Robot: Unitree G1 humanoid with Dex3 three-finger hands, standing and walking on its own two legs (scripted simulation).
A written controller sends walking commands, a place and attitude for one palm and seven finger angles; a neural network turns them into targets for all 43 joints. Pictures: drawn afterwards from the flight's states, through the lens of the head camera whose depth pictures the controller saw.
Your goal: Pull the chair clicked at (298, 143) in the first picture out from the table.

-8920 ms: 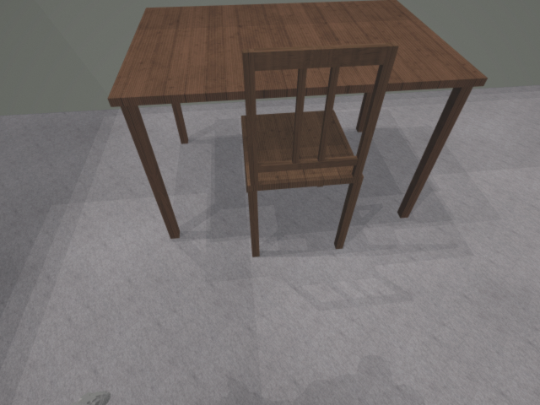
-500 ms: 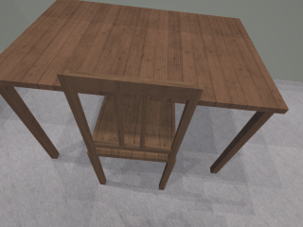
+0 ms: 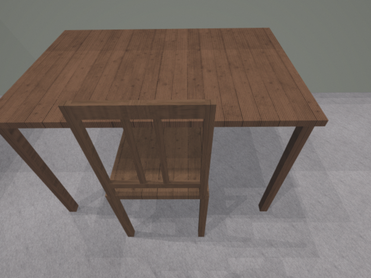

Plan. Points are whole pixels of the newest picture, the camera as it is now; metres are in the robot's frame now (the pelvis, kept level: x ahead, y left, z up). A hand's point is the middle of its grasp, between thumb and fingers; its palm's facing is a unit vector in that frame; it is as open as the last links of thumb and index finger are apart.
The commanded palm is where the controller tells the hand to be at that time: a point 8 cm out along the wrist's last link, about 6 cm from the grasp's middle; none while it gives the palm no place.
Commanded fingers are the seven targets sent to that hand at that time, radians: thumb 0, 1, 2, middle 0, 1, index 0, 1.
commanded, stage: come to a stop and stand still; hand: left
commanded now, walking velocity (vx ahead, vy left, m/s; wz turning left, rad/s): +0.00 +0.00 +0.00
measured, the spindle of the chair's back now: (135, 154) +0.49 +0.18 -0.08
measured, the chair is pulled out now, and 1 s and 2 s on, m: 0.00 0.00 0.00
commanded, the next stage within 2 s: look again from close up in 1.06 s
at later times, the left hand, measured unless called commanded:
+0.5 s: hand out of the picture -0.01 +0.10 -0.18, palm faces +0.08 -0.99 -0.15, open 7.4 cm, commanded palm none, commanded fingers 0.00 0.90 0.90 -0.20 -0.30 -0.20 -0.30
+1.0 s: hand out of the picture +0.04 +0.16 -0.18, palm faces +0.03 -0.98 -0.20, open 7.4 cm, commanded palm none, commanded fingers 0.00 0.90 0.90 -0.20 -0.30 -0.20 -0.30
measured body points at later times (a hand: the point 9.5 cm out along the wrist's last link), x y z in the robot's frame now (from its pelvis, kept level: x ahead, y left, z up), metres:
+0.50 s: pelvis +0.04 -0.03 +0.00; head +0.06 -0.04 +0.45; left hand -0.02 +0.16 -0.16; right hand +0.02 -0.24 -0.17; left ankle +0.05 +0.13 -0.74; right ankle -0.05 -0.10 -0.74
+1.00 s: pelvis +0.05 -0.01 +0.00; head +0.06 -0.01 +0.45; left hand +0.04 +0.21 -0.16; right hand +0.08 -0.23 -0.16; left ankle +0.05 +0.13 -0.74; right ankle -0.05 -0.10 -0.74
